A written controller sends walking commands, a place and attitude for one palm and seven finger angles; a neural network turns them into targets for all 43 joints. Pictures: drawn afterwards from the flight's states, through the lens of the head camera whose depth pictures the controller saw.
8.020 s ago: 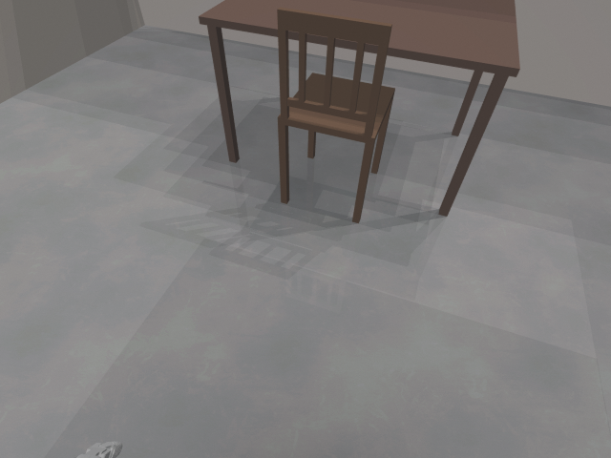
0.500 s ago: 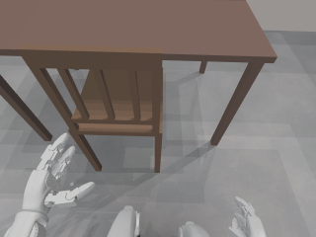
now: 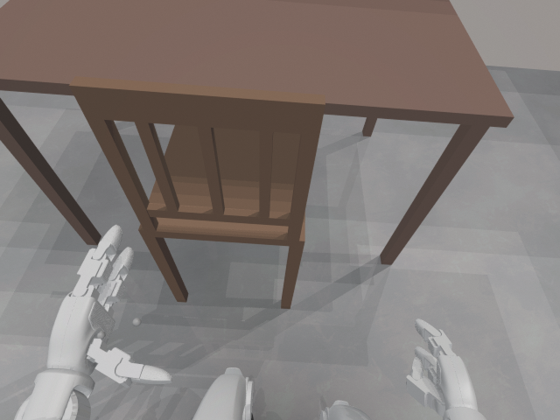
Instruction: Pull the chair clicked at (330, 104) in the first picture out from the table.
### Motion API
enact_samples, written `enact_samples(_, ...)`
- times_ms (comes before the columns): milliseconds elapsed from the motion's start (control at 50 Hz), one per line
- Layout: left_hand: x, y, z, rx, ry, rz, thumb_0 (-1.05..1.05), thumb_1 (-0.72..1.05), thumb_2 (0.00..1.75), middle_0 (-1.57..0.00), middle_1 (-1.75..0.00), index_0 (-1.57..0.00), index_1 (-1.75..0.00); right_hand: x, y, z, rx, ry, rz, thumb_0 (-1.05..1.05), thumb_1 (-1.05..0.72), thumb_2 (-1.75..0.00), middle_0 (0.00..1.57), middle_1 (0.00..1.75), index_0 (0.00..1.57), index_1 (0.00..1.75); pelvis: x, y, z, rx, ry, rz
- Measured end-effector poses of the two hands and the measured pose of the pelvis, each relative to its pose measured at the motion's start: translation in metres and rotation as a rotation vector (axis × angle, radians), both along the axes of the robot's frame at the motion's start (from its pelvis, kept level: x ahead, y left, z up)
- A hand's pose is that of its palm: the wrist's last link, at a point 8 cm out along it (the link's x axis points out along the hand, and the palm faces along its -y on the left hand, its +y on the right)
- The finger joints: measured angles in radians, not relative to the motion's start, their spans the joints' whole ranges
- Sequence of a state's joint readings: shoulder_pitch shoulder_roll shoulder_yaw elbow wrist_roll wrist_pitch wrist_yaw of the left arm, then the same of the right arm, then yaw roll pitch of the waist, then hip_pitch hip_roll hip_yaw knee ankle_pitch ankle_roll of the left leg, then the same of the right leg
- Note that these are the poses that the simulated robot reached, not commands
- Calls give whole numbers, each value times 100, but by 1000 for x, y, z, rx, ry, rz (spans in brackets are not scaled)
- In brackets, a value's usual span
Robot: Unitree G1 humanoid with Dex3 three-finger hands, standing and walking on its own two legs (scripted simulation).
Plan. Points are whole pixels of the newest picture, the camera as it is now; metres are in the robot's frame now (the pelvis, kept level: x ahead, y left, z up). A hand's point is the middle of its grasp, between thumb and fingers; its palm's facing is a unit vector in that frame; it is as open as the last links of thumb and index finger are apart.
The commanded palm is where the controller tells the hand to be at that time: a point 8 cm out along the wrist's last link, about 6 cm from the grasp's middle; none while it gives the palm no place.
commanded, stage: raise the hand toward the chair's back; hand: left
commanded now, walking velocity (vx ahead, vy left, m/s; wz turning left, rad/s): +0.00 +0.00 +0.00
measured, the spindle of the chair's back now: (213, 173) +0.53 +0.17 -0.01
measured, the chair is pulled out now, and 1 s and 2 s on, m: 0.00 0.00 0.00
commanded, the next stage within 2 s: aim the fingers beside a spindle in 0.80 s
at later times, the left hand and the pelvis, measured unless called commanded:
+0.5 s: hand (133, 305) +0.25 +0.21 +0.05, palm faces +0.02 -1.00 -0.04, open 16.9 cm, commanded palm +0.22 +0.26 +0.06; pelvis +0.00 +0.00 +0.01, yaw +0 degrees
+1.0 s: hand (149, 300) +0.25 +0.19 +0.05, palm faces +0.03 -1.00 -0.05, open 17.0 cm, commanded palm +0.24 +0.24 +0.05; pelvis +0.01 -0.02 +0.01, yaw +0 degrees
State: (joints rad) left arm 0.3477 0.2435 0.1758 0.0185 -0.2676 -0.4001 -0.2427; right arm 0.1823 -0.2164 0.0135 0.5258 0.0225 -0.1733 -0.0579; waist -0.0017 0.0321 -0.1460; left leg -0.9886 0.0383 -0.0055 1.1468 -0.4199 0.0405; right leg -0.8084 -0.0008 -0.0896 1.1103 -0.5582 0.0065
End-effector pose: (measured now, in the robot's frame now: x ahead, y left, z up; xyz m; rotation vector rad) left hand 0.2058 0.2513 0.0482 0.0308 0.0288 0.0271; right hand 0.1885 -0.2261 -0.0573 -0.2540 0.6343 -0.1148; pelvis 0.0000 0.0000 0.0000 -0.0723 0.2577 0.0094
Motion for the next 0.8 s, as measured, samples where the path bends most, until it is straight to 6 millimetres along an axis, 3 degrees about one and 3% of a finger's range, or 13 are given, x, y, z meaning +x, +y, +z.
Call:
enact_samples(160,4,8,3,2,1,6,-1,-48,30,-6,-9,-7,-8,-6,8,0,7,26,18,1,-90,-90,21,30,20,30,0,2,3,-4,-7,3)
enact_samples(460,17,9,9,7,5,-4,-1,-50,30,-6,-8,-6,-8,-35,-18,-1,-26,95,-58,1,-90,-90,21,30,20,30,3,0,8,1,-12,-3)
enact_samples(800,20,-2,11,17,-3,7,-1,-50,30,-6,-8,-6,-8,-21,-21,-6,2,78,-44,1,-90,-90,21,30,20,30,8,-9,8,12,-4,-4)
